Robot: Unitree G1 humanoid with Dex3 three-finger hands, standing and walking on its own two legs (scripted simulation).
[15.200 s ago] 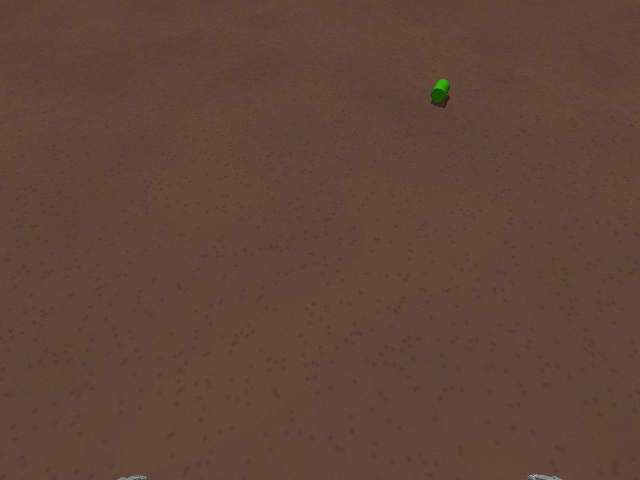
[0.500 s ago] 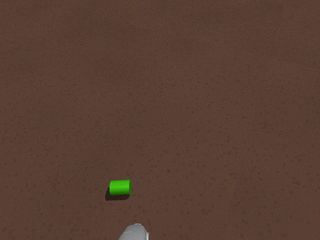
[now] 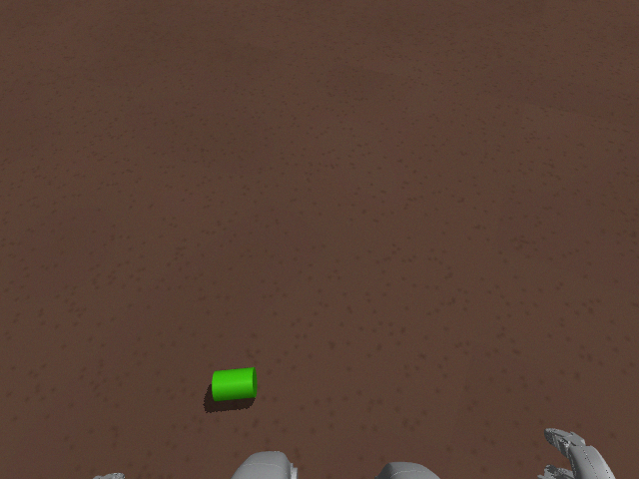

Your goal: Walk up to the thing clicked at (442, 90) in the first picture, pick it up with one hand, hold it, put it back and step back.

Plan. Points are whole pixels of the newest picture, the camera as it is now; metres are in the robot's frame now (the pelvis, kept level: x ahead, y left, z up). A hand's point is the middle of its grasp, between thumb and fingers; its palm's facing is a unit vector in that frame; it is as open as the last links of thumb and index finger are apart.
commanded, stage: walk up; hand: left
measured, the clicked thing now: (235, 384) +0.40 +0.30 -0.72
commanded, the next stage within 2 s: stand in 1.24 s
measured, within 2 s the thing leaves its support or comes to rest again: neither
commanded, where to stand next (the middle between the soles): +0.03 -0.01 m, yaw +1 degrees
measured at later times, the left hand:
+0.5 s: hand out of the picture +0.11 +0.23 -0.13, palm faces +0.00 -0.95 -0.32, open 7.4 cm
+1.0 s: hand out of the picture +0.06 +0.25 -0.14, palm faces +0.05 -0.95 -0.30, open 7.4 cm
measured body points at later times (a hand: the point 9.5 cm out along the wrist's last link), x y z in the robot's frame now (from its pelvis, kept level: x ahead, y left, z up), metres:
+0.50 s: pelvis -0.01 -0.02 +0.01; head +0.00 -0.02 +0.46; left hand +0.11 +0.28 -0.11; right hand +0.06 -0.33 -0.11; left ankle +0.00 +0.13 -0.72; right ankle -0.01 -0.11 -0.72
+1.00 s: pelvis -0.01 +0.00 +0.02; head +0.01 +0.00 +0.47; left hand +0.06 +0.30 -0.12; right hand +0.09 -0.31 -0.10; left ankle +0.00 +0.13 -0.72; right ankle -0.01 -0.11 -0.72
